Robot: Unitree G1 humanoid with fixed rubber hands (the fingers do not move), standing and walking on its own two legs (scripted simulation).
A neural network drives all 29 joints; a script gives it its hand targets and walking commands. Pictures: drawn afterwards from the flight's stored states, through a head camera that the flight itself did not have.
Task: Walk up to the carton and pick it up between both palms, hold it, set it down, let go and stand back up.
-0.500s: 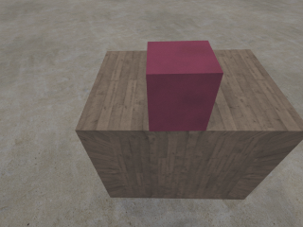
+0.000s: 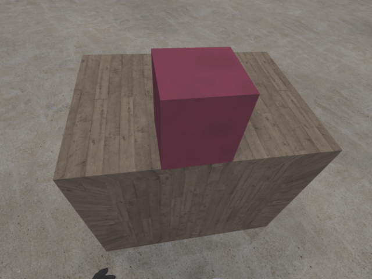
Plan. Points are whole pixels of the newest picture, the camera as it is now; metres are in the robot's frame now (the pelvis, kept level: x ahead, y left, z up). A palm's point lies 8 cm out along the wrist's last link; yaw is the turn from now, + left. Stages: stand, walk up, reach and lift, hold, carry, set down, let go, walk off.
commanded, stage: walk up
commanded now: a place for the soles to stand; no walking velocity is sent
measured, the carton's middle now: (195, 109) +0.54 -0.03 +0.06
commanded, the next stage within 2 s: none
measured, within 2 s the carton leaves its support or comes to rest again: neither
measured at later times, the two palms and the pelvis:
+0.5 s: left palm out of the picture +0.06 +0.14 -0.13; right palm out of the picture +0.10 -0.28 -0.12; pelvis +0.00 -0.08 -0.01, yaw +4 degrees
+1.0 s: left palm out of the picture +0.03 +0.14 -0.13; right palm out of the picture +0.08 -0.29 -0.13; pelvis +0.01 -0.08 +0.00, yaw +5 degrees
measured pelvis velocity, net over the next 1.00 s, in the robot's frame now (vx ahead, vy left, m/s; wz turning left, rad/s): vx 0.01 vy -0.08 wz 0.09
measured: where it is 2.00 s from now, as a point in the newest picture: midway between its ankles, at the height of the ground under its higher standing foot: outside the picture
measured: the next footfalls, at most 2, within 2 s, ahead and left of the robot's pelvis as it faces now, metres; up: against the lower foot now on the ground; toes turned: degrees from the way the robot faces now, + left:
right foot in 0.12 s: +0.07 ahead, -0.15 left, +0.00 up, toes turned +2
left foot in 0.50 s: +0.04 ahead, +0.03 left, +0.00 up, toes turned +6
